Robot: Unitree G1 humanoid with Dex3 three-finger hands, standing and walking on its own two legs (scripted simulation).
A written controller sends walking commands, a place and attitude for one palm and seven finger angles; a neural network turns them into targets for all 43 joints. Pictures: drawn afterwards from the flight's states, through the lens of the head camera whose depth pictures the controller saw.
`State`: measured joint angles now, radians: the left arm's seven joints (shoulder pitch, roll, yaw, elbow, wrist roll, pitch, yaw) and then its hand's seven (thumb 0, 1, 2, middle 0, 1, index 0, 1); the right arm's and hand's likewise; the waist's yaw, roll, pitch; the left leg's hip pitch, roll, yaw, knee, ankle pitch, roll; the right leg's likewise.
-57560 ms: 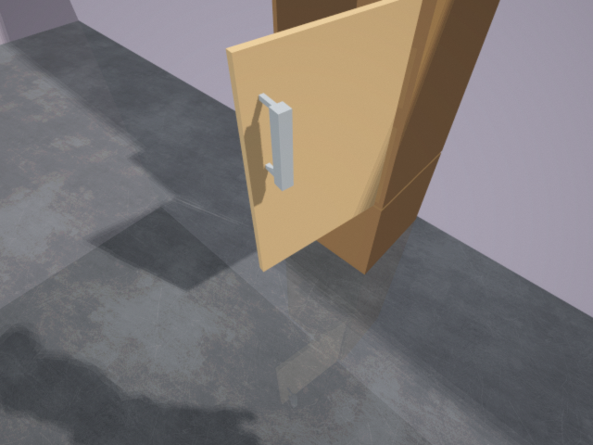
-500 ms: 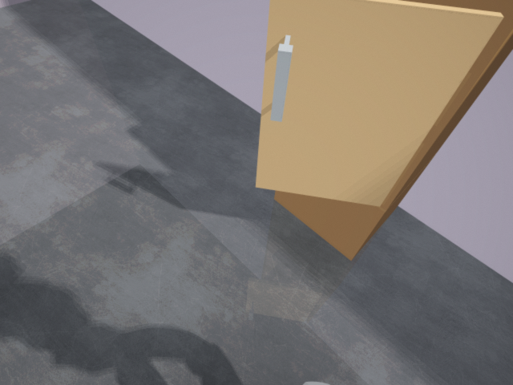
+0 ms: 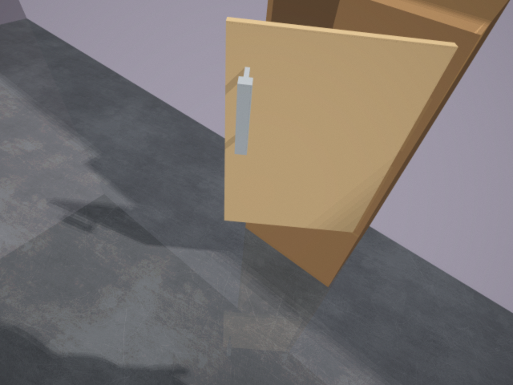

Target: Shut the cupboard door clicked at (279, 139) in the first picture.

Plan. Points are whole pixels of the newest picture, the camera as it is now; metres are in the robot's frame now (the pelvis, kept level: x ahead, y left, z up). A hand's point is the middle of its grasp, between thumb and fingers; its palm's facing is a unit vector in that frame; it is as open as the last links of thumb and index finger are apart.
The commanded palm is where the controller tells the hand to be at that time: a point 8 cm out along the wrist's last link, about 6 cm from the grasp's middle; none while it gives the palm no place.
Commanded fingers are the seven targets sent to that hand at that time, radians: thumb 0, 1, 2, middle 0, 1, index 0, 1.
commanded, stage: take the last steps up to it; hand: left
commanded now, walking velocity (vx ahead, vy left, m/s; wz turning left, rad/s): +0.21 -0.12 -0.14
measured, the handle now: (243, 112) +0.60 +0.07 +0.10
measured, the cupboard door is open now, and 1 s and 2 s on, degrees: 35 35 35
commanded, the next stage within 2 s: come to a stop and stand still in 0.26 s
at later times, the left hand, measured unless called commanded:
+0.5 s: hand (213, 341) +0.23 +0.08 -0.15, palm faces -0.07 -0.97 -0.21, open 7.3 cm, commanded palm none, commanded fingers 0.00 0.90 0.90 -0.20 -0.30 -0.20 -0.30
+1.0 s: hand (162, 374) +0.17 +0.17 -0.17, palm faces +0.06 -0.98 -0.21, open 7.3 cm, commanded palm none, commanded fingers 0.00 0.90 0.90 -0.20 -0.30 -0.20 -0.30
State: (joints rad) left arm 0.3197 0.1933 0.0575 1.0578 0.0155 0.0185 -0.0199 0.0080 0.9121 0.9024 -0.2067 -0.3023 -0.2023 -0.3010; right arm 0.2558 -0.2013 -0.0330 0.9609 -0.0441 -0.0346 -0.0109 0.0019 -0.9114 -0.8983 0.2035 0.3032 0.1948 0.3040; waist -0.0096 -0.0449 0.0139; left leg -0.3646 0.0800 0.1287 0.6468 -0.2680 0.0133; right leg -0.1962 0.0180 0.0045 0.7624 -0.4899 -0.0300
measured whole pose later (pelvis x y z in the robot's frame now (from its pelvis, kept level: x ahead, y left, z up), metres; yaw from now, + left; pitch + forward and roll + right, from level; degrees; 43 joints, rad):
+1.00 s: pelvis +0.13 -0.03 +0.01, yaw -1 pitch -1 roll -1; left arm 0.20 0.24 0.07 1.01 0.02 0.07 0.03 0.01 0.91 0.90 -0.20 -0.30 -0.20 -0.30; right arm 0.14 -0.17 -0.01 0.94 -0.03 0.03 -0.03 0.00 -0.91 -0.90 0.20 0.30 0.20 0.30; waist 0.04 -0.06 0.08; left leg -0.26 0.00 0.04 0.54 -0.27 0.05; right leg -0.39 -0.01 0.03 0.94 -0.48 0.02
